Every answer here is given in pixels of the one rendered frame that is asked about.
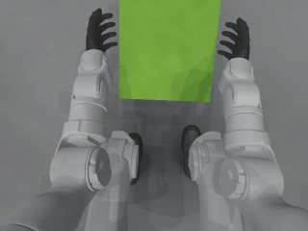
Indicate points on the robot right upper arm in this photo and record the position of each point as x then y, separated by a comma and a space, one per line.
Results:
256, 185

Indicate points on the robot left upper arm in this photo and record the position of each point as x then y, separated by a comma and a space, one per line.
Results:
77, 173

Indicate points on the right robot hand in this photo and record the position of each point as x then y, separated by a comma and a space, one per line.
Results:
241, 48

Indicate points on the carton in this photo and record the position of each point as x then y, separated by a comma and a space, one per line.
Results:
167, 49

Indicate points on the left robot foot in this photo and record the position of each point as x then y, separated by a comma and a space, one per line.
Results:
138, 141

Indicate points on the right robot forearm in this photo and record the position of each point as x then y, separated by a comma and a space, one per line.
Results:
242, 110

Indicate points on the left robot thigh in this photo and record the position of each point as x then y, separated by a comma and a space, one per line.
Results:
108, 210

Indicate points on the left robot hand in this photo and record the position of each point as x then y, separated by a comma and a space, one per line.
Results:
94, 39

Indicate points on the left robot forearm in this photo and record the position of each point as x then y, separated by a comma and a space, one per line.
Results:
89, 103

